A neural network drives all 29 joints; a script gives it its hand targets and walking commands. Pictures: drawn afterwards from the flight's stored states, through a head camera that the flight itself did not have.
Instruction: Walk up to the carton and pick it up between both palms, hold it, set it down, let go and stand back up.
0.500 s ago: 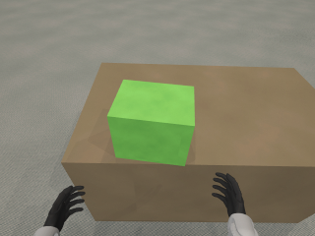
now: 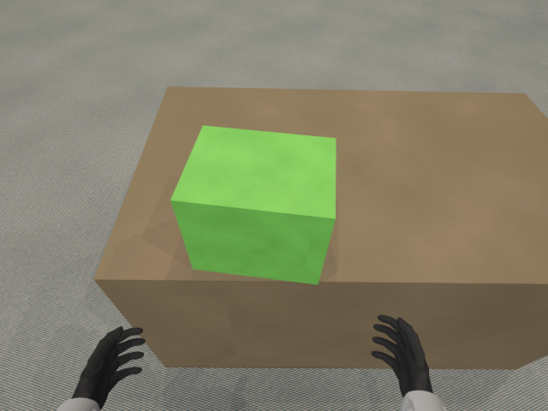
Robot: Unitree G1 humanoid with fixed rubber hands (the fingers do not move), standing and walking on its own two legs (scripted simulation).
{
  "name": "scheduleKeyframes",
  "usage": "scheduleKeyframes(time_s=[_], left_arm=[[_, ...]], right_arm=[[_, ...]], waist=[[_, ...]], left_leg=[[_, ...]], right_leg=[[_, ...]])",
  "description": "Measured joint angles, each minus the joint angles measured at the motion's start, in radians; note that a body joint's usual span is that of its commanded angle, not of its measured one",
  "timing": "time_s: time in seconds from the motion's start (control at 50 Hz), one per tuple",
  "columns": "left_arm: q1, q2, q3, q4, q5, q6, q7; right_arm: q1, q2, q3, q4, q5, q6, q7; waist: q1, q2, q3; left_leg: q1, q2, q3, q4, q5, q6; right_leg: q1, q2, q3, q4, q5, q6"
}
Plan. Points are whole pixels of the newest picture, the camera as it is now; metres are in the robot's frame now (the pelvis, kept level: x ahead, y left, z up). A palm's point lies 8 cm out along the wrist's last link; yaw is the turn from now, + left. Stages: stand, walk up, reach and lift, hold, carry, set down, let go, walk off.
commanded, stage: set down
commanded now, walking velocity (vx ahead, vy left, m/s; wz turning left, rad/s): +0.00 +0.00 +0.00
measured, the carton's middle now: (261, 206) +0.50 +0.01 -0.03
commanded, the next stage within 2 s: let go in 1.34 s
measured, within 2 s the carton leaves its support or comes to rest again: neither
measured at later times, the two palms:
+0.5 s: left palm (92, 407) +0.18 +0.25 -0.06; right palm (415, 392) +0.17 -0.20 -0.06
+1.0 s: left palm out of the picture +0.16 +0.24 -0.07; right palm (420, 409) +0.15 -0.21 -0.08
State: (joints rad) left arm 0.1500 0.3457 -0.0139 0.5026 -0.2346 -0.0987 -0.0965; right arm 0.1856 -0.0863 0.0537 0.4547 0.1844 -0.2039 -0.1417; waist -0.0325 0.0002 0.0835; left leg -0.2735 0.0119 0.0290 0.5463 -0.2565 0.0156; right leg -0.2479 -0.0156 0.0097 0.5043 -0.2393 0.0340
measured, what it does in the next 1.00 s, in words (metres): stands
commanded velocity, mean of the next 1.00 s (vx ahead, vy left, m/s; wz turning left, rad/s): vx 0.00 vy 0.00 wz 0.00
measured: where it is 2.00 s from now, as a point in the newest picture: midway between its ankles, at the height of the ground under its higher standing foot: outside the picture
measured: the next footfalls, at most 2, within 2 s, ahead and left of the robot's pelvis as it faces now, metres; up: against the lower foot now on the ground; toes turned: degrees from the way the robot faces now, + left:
none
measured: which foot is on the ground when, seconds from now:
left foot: down 0.00-1.00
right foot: down 0.00-1.00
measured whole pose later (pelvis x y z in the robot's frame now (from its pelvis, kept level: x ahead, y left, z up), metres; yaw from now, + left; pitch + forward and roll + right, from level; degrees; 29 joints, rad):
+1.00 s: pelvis +0.00 +0.00 +0.00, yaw +0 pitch -1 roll -1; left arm 0.19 0.31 -0.04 0.56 -0.23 0.02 -0.02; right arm 0.19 -0.09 -0.01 0.63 0.16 -0.18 -0.02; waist -0.03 0.00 0.07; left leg -0.26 0.01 0.03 0.54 -0.25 0.01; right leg -0.24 -0.02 0.01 0.50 -0.24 0.03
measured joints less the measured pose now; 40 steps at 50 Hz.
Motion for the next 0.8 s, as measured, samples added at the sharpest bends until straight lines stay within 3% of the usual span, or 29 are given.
scheduleKeyframes(time_s=[0.38, 0.8], left_arm=[[0.042, 0.0, 0.0, -0.007, 0.0, 0.04, 0.006], [0.042, -0.019, -0.012, 0.037, 0.0, 0.108, 0.067]], right_arm=[[0.006, 0.0, -0.003, 0.078, 0.0, -0.028, 0.042], [0.006, 0.0, -0.051, 0.125, -0.017, 0.023, 0.099]], waist=[[0.0, 0.0, -0.001], [0.0, 0.0, -0.016]], left_leg=[[0.011, 0.0, 0.0, -0.011, 0.004, -0.004], [0.011, 0.0, 0.0, -0.01, 0.005, -0.004]], right_leg=[[0.008, 0.0, 0.0, -0.003, -0.001, -0.004], [0.008, 0.0, 0.0, -0.003, 0.001, -0.005]])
